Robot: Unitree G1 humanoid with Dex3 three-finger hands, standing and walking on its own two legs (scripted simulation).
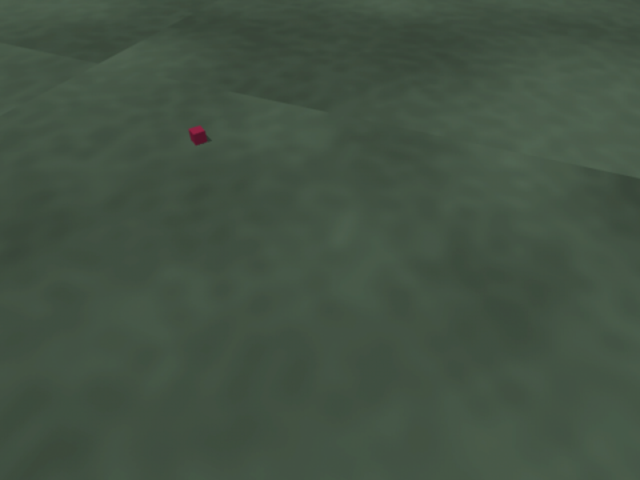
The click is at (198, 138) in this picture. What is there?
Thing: cube
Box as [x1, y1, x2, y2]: [188, 126, 206, 144]
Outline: 200,126 188,129 191,139 195,144 206,141 204,130
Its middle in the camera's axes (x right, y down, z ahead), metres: -0.68 -0.58 +2.22
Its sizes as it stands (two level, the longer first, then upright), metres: 0.069 0.069 0.069
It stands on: the floor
